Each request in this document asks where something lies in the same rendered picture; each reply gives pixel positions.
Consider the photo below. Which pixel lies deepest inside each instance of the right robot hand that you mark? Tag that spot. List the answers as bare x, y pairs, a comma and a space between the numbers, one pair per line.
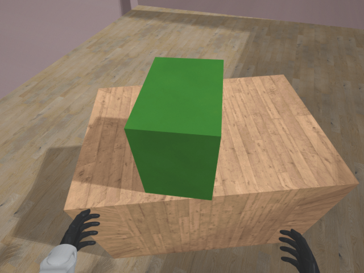
305, 262

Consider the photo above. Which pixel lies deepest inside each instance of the left robot hand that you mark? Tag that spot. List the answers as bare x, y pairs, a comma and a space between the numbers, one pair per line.
74, 234

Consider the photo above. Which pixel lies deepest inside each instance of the left robot forearm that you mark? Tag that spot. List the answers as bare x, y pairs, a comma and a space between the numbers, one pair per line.
61, 259

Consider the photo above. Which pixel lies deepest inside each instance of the carton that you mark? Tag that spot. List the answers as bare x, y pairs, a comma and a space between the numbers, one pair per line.
174, 128

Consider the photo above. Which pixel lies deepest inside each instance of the pedestal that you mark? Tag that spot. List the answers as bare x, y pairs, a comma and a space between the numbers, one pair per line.
276, 170

